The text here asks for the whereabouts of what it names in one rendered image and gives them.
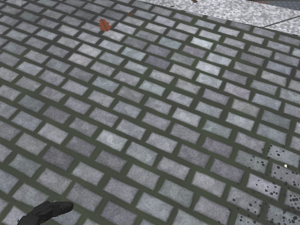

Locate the robot left hand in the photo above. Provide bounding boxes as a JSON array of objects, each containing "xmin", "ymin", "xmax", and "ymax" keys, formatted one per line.
[{"xmin": 17, "ymin": 201, "xmax": 74, "ymax": 225}]

